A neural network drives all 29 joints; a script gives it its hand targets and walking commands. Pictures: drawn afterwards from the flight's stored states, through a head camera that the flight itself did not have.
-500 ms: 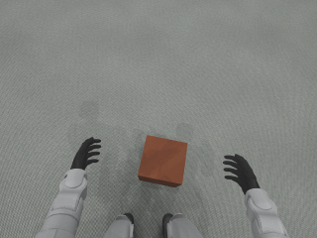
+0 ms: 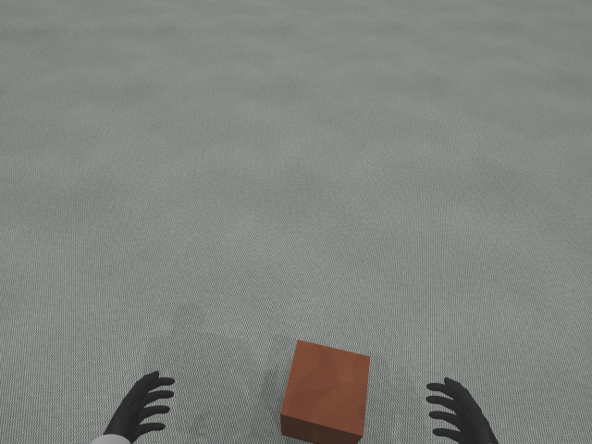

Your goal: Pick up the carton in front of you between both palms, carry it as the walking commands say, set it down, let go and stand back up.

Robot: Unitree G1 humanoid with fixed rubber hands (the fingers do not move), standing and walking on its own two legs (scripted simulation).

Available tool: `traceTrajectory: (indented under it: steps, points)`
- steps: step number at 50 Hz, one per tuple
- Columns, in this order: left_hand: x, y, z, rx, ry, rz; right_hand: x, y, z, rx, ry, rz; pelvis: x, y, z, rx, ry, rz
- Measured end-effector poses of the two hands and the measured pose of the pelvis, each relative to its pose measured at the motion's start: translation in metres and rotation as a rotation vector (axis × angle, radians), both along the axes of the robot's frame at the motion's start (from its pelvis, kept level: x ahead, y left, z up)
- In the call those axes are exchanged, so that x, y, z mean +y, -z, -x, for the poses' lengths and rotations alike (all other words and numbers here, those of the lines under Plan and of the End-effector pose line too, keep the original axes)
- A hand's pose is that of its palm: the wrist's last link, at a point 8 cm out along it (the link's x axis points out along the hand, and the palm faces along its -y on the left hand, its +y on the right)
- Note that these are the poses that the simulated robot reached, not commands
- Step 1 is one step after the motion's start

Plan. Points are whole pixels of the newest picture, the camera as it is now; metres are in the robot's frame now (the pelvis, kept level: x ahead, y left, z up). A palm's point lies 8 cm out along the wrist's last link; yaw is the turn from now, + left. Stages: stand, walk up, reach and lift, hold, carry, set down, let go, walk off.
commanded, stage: let go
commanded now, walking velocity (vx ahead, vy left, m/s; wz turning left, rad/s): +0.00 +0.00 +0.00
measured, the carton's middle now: (324, 397) +0.37 -0.07 -0.65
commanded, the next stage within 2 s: stand in 0.30 s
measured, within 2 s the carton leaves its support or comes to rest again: neither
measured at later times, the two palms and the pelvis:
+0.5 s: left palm out of the picture +0.12 +0.27 -0.08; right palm out of the picture +0.14 -0.29 -0.08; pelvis -0.01 -0.01 -0.01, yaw +0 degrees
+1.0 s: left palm out of the picture +0.11 +0.28 -0.09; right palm out of the picture +0.14 -0.30 -0.09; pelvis +0.00 -0.01 +0.00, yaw +1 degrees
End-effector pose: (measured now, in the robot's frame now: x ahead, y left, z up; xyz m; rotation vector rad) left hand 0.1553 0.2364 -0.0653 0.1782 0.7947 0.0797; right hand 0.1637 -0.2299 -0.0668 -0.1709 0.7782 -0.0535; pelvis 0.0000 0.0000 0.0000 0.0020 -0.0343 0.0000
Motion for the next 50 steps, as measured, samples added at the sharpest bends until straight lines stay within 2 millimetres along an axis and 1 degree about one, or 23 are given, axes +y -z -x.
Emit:
traceTrajectory:
  steps: [6, 12, 16, 18, 23, 25, 28, 32, 41, 50]
  points:
    - [-0.004, 0.001, 0.005, 0.001, 0.002, 0.011, -0.001, -0.002, 0.004, 0.014, 0.003, 0.011, -0.001, 0.001, 0.006, -0.047, -0.001, 0.0]
    - [-0.01, 0.006, 0.009, -0.007, -0.001, 0.004, -0.012, -0.007, 0.008, 0.021, 0.034, 0.054, -0.006, 0.004, 0.01, -0.07, 0.008, -0.002]
    - [-0.013, 0.008, 0.011, -0.007, 0.0, -0.011, -0.018, -0.007, 0.01, 0.019, 0.042, 0.071, -0.009, 0.005, 0.012, -0.067, 0.006, -0.002]
    - [-0.005, 0.012, 0.016, 0.012, -0.004, -0.06, -0.027, -0.001, 0.012, 0.012, 0.046, 0.101, -0.01, 0.006, 0.013, -0.04, 0.002, 0.003]
    - [0.025, 0.016, 0.032, 0.073, -0.04, -0.157, -0.049, 0.013, 0.022, 0.048, 0.05, 0.154, -0.011, 0.007, 0.011, 0.004, -0.006, 0.008]
    - [0.035, 0.016, 0.036, 0.092, -0.053, -0.18, -0.056, 0.017, 0.026, 0.071, 0.049, 0.167, -0.012, 0.007, 0.009, 0.012, -0.008, 0.009]
    - [0.044, 0.016, 0.039, 0.113, -0.067, -0.201, -0.061, 0.022, 0.029, 0.098, 0.044, 0.18, -0.012, 0.007, 0.005, 0.02, -0.011, 0.008]
    - [0.047, 0.017, 0.039, 0.13, -0.075, -0.209, -0.064, 0.025, 0.027, 0.118, 0.038, 0.19, -0.012, 0.006, 0.001, 0.024, -0.014, 0.008]
    - [0.044, 0.023, 0.036, 0.152, -0.078, -0.193, -0.065, 0.026, 0.023, 0.139, 0.032, 0.201, -0.012, 0.004, -0.005, 0.021, -0.018, 0.007]
    - [0.047, 0.026, 0.042, 0.183, -0.087, -0.191, -0.069, 0.027, 0.028, 0.164, 0.04, 0.213, -0.011, 0.003, -0.005, 0.014, -0.019, 0.005]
